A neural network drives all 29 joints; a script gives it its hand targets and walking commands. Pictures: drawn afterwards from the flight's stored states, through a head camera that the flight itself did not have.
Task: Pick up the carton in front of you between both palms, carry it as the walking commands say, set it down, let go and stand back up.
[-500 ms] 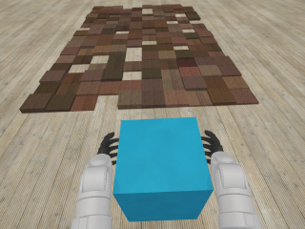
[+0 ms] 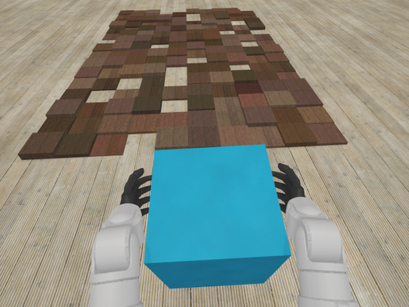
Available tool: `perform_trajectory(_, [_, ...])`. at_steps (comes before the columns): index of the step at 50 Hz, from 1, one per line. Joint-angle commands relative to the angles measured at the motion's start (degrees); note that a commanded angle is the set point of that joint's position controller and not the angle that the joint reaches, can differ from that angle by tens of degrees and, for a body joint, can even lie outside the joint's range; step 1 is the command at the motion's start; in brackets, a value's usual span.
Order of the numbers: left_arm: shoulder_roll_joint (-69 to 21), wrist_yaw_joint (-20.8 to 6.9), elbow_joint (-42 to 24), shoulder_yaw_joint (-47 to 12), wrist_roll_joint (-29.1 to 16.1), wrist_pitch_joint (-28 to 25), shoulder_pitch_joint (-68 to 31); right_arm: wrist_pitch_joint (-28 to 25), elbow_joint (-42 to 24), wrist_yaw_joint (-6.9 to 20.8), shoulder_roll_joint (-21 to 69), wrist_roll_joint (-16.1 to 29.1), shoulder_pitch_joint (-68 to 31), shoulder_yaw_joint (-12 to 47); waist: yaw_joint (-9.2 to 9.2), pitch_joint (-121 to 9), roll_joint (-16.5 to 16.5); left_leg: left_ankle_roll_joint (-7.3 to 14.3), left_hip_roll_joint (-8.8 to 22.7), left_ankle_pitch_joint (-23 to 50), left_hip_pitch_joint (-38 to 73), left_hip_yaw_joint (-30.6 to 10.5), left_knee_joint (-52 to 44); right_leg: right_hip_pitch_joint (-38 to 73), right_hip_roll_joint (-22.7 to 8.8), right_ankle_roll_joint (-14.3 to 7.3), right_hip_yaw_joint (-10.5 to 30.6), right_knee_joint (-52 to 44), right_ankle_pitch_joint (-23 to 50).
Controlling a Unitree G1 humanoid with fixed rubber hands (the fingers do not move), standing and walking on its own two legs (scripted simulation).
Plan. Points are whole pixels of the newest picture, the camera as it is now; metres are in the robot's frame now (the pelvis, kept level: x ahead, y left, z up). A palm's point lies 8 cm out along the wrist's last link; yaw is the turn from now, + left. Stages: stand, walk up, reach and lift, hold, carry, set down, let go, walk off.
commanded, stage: carry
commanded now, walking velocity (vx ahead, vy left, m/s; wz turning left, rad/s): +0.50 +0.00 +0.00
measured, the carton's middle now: (213, 222) +0.29 +0.00 +0.02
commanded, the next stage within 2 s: none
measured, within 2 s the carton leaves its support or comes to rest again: neither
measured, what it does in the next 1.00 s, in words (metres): walks ahead: right foot, then left foot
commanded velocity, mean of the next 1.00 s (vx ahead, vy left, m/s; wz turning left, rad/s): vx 0.50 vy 0.00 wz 0.00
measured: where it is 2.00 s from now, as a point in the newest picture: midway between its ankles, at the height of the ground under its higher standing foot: (205, 159)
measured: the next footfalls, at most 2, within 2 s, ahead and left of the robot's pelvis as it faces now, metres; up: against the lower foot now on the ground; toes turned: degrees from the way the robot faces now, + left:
right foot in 0.18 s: +0.18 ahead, -0.12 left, +0.00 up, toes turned -10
left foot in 0.60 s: +0.50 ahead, +0.12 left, +0.00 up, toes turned +13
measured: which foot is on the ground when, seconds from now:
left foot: down 0.00-0.20, up 0.22-0.58, down 0.60-1.00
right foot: up 0.00-0.16, down 0.18-0.62, up 0.64-1.00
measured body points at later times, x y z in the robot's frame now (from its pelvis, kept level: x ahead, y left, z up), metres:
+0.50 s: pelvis +0.26 -0.01 +0.00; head +0.24 -0.01 +0.45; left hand +0.48 +0.16 +0.07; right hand +0.50 -0.15 +0.07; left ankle +0.38 +0.13 -0.71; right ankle +0.14 -0.11 -0.74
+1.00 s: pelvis +0.58 +0.03 +0.00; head +0.56 +0.04 +0.45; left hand +0.82 +0.18 +0.08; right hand +0.82 -0.13 +0.09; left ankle +0.46 +0.11 -0.74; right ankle +0.72 -0.11 -0.71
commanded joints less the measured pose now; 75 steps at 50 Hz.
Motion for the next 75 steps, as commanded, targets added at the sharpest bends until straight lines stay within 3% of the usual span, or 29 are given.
perform_trajectory(1, [-50.1,-8.0,-9.4,-42.3,-18.2,2.2,-27.7,3.0,-12.2,7.6,48.7,16.3,-24.0,37.5,-1.61,-5.2,6.3,8.3,16.5,1.6,17.9,-19.0,-13.0,-18.5,-0.7,0.0,-2.6,-0.7,1.2])
perform_trajectory(5, [-47.8,-3.5,-15.9,-40.8,-18.0,7.0,-18.0,8.1,-19.8,4.1,46.0,17.9,-15.9,37.7,-1.71,-7.1,9.7,6.0,12.4,9.9,14.3,-8.8,-10.2,-8.5,2.1,0.9,-7.6,-10.9,7.9])
perform_trajectory(8, [-45.1,-0.1,-19.9,-37.5,-16.7,9.9,-11.9,11.0,-23.7,1.3,43.6,18.4,-11.0,37.0,-0.8,-9.1,5.2,2.8,9.5,9.7,-1.3,-1.2,0.9,17.6,2.6,0.3,-10.3,-20.8,15.6])
perform_trajectory(9, [-44.1,1.1,-20.6,-36.3,-16.1,10.7,-9.3,11.8,-24.9,0.3,42.4,18.8,-10.2,36.7,0.2,-11.8,1.1,1.0,7.7,6.3,-10.0,1.7,10.2,28.8,-3.7,-1.0,-3.4,-21.1,11.8])
perform_trajectory(10, [-42.1,2.3,-21.4,-34.8,-15.3,11.4,-7.0,12.8,-27.2,-0.7,41.3,19.6,-9.9,36.4,1.14,-13.5,-12.4,-1.8,2.9,-6.0,-24.4,5.9,27.0,37.3,-19.2,-6.6,20.4,-27.0,-1.1])
perform_trajectory(11, [-41.2,3.7,-21.7,-33.3,-15.0,11.6,-8.5,13.6,-29.5,-1.6,39.2,20.4,-13.3,36.6,1.52,-10.7,-15.3,-1.0,0.4,-13.7,-35.0,2.8,36.0,37.5,-26.5,-13.8,34.0,-29.9,-2.4])
perform_trajectory(12, [-41.0,4.8,-23.6,-32.6,-15.5,11.8,-10.1,13.8,-30.1,-2.4,38.8,21.4,-15.0,36.7,1.48,-8.1,-10.2,0.0,4.7,-13.5,-36.5,-1.1,41.6,32.7,-26.0,-14.8,32.5,-29.9,-1.0])
perform_trajectory(14, [-41.0,6.5,-25.4,-32.4,-16.1,11.8,-11.9,13.4,-29.1,-4.2,39.4,21.0,-13.6,34.6,1.08,-5.8,-2.7,0.3,7.9,-7.1,-34.7,-2.0,41.2,25.1,-21.9,-11.7,22.8,-32.2,0.7])
perform_trajectory(17, [-39.6,7.7,-25.5,-33.0,-17.6,11.0,-12.2,12.2,-26.2,-6.6,38.4,18.1,-9.8,30.8,1.07,-4.3,-4.5,-1.4,7.0,0.9,-29.2,1.3,30.0,20.4,-16.8,-8.3,9.8,-34.9,7.8])
perform_trajectory(22, [-36.2,8.3,-24.2,-33.5,-18.8,9.5,-8.4,10.3,-23.7,-9.3,35.7,15.0,-4.0,28.3,1.2,-0.8,-7.3,-1.9,3.9,8.8,-23.9,6.4,13.0,20.4,-13.0,-6.9,0.1,-34.2,19.6])
perform_trajectory(26, [-36.4,7.5,-25.1,-34.8,-19.0,9.0,-6.5,9.9,-26.9,-8.4,35.4,16.5,-3.9,30.7,1.35,1.5,-10.0,-0.2,2.7,12.8,-18.1,8.9,6.4,21.5,-12.5,-5.0,-3.4,-31.8,25.9])
perform_trajectory(29, [-36.0,6.4,-26.8,-36.6,-18.7,9.4,-5.0,10.2,-28.2,-6.8,34.9,17.3,-1.7,32.4,0.02,-3.1,-7.9,0.9,-1.7,7.6,-1.4,14.4,3.1,19.3,-9.6,-2.6,-9.7,-15.3,38.8])
perform_trajectory(30, [-35.2,6.1,-27.3,-36.9,-18.5,9.6,-4.1,10.3,-28.1,-6.4,34.6,17.2,-0.2,32.5,-0.9,-7.0,-4.8,1.1,0.4,4.7,10.7,11.5,3.3,12.6,-7.5,-1.2,-10.7,-4.3,35.5])
perform_trajectory(31, [-34.4,5.8,-28.7,-37.4,-18.5,10.0,-3.8,10.4,-28.2,-6.1,33.6,16.9,0.2,32.6,-1.54,-12.0,8.2,6.9,16.2,-9.9,22.7,-14.0,-3.9,-2.4,-3.3,1.8,-9.3,13.7,23.1])
perform_trajectory(32, [-33.6,5.4,-29.6,-37.9,-18.8,10.4,-4.8,10.4,-27.7,-5.8,34.0,17.4,0.3,33.3,-1.73,-12.9,18.6,12.3,24.5,-6.1,27.7,-33.7,-12.7,-15.1,2.8,2.3,-5.8,27.0,-0.6])
perform_trajectory(33, [-35.2,4.9,-28.7,-38.9,-18.9,10.2,-5.0,10.5,-28.7,-5.1,35.0,17.7,-0.3,33.6,-1.37,-11.5,12.6,12.3,24.6,2.4,25.4,-29.8,-11.8,-18.6,-1.0,0.5,0.5,33.8,-1.8])
perform_trajectory(36, [-41.6,3.0,-25.7,-39.0,-17.7,9.0,-5.8,9.4,-29.4,-2.5,40.8,18.9,-5.1,36.9,-0.8,-9.1,1.8,7.0,19.7,9.2,13.0,-14.0,-11.8,-15.4,-7.0,-1.3,3.0,27.5,7.3])
perform_trajectory(38, [-43.4,2.4,-24.1,-38.9,-16.1,8.1,-4.9,8.9,-28.6,-1.1,42.1,19.3,-5.8,38.1,-0.64,-8.3,4.5,5.0,17.3,5.1,9.0,-7.8,-14.0,-12.4,-6.0,-1.1,0.5,21.0,11.0])
perform_trajectory(43, [-43.3,2.8,-23.1,-38.6,-13.8,7.5,-2.8,8.6,-27.1,0.4,40.1,19.5,-4.1,38.2,-0.91,-3.1,6.7,5.2,15.0,4.4,10.0,-0.6,-17.8,-15.3,-5.2,0.8,-4.2,3.4,18.6])
perform_trajectory(51, [-36.4,5.1,-29.7,-38.0,-17.6,10.0,-4.7,10.8,-31.4,-3.7,34.2,18.4,-2.2,35.0,-1.28,3.7,8.1,4.4,13.8,18.1,14.4,5.8,-14.4,-10.4,-3.3,-0.9,-9.7,-11.5,23.1])
perform_trajectory(54, [-32.8,6.2,-32.1,-36.4,-19.0,11.0,-4.2,11.9,-35.0,-5.4,31.6,19.2,-4.0,35.0,0.7,-2.1,6.0,1.9,10.2,32.3,11.6,11.4,4.1,8.5,2.3,-2.1,-15.0,-14.6,16.4])
perform_trajectory(55, [-31.7,6.6,-32.4,-35.6,-19.1,11.3,-3.7,12.3,-35.8,-6.0,30.0,19.4,-4.2,34.8,1.79,-6.8,1.6,0.4,8.2,25.5,3.4,11.5,16.6,21.7,-1.5,-2.4,-9.2,-15.0,13.6])
perform_trajectory(56, [-29.7,6.9,-32.6,-34.7,-19.4,11.6,-4.7,13.0,-37.6,-6.4,28.6,20.0,-4.5,35.1,2.18,-13.0,-13.1,-2.6,2.2,11.8,-14.2,9.3,36.7,36.0,-18.7,-10.1,19.3,-21.5,0.3])
perform_trajectory(57, [-30.6,6.9,-32.6,-34.9,-20.6,11.9,-3.8,13.4,-39.5,-6.6,27.7,20.9,-6.2,35.5,2.73,-12.1,-20.5,-2.9,-3.0,-10.4,-25.6,4.0,47.5,37.9,-23.3,-13.8,33.9,-30.1,6.5])
perform_trajectory(58, [-31.2,6.6,-35.1,-35.3,-21.6,12.1,-6.2,13.5,-39.0,-6.8,29.9,21.2,-7.4,36.0,1.94,-11.2,-14.9,-0.7,1.4,-10.3,-28.4,-1.4,53.4,36.3,-22.9,-13.1,27.0,-28.1,15.0])
perform_trajectory(60, [-33.8,6.3,-36.0,-36.3,-22.9,11.7,-12.1,13.2,-38.1,-6.7,32.0,21.0,-10.9,34.9,1.46,-10.2,-4.1,1.3,5.8,-4.4,-26.4,-3.0,50.3,28.0,-19.5,-9.8,15.8,-25.8,25.1])
perform_trajectory(61, [-33.7,6.3,-35.8,-36.3,-23.1,11.6,-14.2,12.9,-37.1,-6.9,32.3,20.6,-11.8,34.4,1.06,-9.8,-3.2,1.4,7.0,-1.9,-24.4,-3.3,46.2,24.4,-18.1,-8.0,11.7,-27.1,23.3])
perform_trajectory(66, [-26.6,7.4,-29.3,-33.7,-22.7,11.9,-20.7,13.0,-29.6,-9.6,26.7,17.3,-18.3,30.2,1.27,-6.3,-7.1,0.4,5.7,5.6,-26.7,0.9,34.1,20.8,-14.9,-8.3,2.4,-31.2,17.0])
perform_trajectory(75, [-26.1,10.5,-11.4,-25.6,-17.2,11.3,-36.7,12.7,-13.5,-10.8,26.7,16.7,-37.2,23.6,2.44,0.6,-9.0,2.0,2.8,14.7,-24.2,6.6,11.0,22.9,-11.3,-7.7,-5.2,-27.7,28.9])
